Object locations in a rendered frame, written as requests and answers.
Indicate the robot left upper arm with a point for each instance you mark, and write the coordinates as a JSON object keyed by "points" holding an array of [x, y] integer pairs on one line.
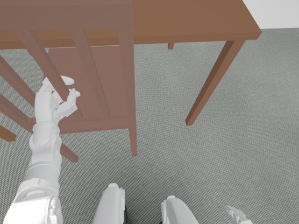
{"points": [[43, 210]]}

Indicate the robot right thigh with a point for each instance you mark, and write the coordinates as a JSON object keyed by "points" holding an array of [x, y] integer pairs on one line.
{"points": [[175, 211]]}

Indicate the robot left forearm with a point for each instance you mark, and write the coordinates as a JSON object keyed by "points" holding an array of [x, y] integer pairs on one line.
{"points": [[44, 168]]}

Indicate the robot left hand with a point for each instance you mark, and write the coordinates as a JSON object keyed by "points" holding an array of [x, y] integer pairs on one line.
{"points": [[46, 103]]}

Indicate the robot left thigh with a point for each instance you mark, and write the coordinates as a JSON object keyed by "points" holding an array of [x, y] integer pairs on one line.
{"points": [[111, 205]]}

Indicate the robot thigh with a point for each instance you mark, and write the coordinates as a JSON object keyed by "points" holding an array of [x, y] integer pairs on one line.
{"points": [[175, 211], [111, 205]]}

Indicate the robot right hand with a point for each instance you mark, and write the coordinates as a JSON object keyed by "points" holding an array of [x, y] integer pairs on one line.
{"points": [[238, 215]]}

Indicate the table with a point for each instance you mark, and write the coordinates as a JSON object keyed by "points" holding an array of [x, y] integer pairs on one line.
{"points": [[166, 21]]}

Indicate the chair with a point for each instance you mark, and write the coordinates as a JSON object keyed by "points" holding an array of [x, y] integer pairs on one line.
{"points": [[104, 76]]}

